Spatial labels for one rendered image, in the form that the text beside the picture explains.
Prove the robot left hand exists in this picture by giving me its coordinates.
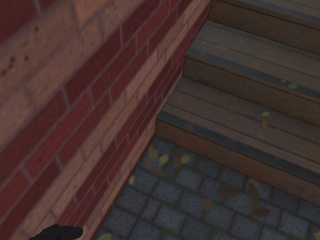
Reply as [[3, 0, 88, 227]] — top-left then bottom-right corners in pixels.
[[29, 224, 83, 240]]

